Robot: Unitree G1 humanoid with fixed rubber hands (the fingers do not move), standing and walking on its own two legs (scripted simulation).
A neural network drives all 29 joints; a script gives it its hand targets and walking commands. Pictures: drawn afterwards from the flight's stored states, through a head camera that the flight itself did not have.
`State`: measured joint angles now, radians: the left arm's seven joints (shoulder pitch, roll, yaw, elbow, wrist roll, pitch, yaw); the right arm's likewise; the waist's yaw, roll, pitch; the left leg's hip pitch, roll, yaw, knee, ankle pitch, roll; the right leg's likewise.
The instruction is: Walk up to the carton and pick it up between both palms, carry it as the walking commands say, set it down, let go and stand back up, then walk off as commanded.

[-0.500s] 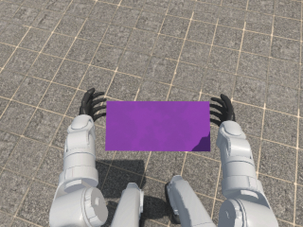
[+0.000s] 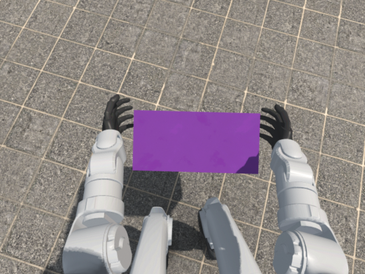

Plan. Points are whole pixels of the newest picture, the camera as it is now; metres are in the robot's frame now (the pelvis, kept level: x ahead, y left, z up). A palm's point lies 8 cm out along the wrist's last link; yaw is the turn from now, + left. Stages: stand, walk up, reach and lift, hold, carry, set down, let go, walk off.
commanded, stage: set down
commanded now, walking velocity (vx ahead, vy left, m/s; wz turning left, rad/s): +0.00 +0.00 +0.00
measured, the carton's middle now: (194, 140) +0.41 -0.05 -0.18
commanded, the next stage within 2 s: none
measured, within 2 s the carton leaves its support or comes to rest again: neither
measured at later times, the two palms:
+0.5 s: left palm (126, 130) +0.45 +0.12 -0.16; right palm (267, 141) +0.38 -0.24 -0.18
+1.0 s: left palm (131, 133) +0.47 +0.13 -0.26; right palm (254, 142) +0.40 -0.24 -0.26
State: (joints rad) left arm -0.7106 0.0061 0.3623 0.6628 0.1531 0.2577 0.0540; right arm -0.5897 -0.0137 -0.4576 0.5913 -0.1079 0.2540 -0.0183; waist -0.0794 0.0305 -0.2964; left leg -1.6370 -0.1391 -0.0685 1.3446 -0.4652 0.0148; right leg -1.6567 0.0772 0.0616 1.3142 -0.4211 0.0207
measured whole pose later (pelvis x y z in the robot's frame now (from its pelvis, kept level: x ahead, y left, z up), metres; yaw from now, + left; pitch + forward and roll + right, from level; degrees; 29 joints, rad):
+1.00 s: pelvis -0.05 -0.01 -0.15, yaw -1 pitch +49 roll -1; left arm -1.11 0.17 0.32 0.86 0.10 0.25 0.07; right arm -0.94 -0.09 -0.45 0.68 -0.06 0.29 -0.14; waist -0.08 0.02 -0.15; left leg -2.18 -0.14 -0.04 1.87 -0.54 -0.01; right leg -2.20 0.11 0.03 1.82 -0.47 0.03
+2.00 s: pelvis -0.05 -0.01 -0.24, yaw +0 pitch +39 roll -3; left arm -1.40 0.34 0.06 1.14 -0.11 0.16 0.12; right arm -1.18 -0.26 -0.29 0.95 0.11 0.17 -0.15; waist -0.09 0.04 0.23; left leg -2.28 -0.13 0.00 2.22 -0.61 0.01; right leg -2.29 0.05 -0.03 2.17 -0.56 0.01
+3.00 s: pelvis -0.06 -0.01 -0.26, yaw +0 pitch +31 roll -3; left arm -1.55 0.41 0.01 1.32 -0.16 0.11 0.07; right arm -1.33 -0.31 -0.23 1.12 0.17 0.13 -0.09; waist -0.10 0.03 0.40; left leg -2.26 -0.08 0.02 2.29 -0.58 0.04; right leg -2.26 0.01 -0.06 2.24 -0.53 -0.01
